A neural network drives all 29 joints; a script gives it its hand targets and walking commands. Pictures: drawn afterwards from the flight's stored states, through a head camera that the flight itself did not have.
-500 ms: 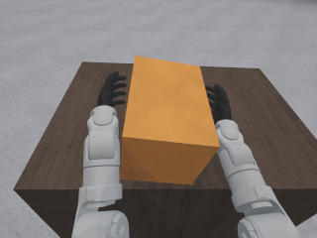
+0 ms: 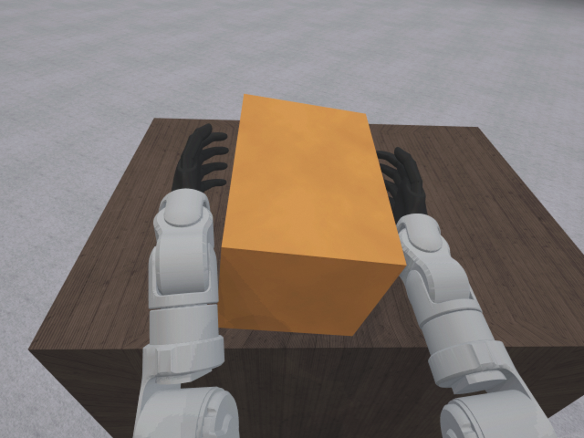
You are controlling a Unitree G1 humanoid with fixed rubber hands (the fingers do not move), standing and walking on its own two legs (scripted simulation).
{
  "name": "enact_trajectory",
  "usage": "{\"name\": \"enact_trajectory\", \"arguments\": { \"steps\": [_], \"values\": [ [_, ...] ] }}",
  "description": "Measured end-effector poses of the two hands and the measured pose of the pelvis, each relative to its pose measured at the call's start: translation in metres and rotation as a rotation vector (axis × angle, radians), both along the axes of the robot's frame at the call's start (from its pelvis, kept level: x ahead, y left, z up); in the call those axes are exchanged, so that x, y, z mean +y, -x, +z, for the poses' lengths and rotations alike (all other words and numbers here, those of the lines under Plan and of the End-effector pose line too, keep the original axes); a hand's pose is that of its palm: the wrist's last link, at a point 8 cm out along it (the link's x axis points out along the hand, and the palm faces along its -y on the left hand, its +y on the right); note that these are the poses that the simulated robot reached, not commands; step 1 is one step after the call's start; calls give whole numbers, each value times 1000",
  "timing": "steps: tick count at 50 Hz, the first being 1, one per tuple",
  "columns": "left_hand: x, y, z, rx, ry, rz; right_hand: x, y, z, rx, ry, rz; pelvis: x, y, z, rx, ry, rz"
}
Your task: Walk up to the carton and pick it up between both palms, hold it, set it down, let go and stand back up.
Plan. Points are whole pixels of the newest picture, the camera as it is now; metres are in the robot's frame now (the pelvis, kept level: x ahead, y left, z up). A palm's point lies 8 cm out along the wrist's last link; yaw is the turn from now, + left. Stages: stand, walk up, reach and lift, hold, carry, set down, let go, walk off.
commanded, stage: hold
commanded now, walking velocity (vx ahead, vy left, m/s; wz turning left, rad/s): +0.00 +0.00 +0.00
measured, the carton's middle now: (296, 212) +0.38 +0.00 +0.14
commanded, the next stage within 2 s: none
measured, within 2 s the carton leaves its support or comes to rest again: neither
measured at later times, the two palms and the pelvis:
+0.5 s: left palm (189, 185) +0.35 +0.14 +0.21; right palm (409, 205) +0.35 -0.14 +0.18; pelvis -0.01 +0.00 +0.00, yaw +0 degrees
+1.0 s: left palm (186, 187) +0.36 +0.14 +0.20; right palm (404, 203) +0.35 -0.14 +0.18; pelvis +0.00 +0.00 +0.00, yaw +1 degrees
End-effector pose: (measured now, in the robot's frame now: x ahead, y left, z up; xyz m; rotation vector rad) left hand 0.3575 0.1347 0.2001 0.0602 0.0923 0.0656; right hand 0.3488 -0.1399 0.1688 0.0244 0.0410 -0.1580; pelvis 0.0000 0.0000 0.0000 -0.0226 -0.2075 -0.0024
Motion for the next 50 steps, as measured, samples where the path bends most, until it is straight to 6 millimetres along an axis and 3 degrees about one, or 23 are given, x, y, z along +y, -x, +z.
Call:
{"name": "enact_trajectory", "arguments": {
  "steps": [23, 50],
  "values": [
    [0, 4, 9, 9, 7, 8, 0, 2, 8, 4, -7, 9, -3, 8, 0, -4, -5, 5],
    [5, -1, 3, 8, 8, 8, 4, -5, 7, -2, -10, 13, -2, -3, 0, -5, 1, 10]
  ]
}}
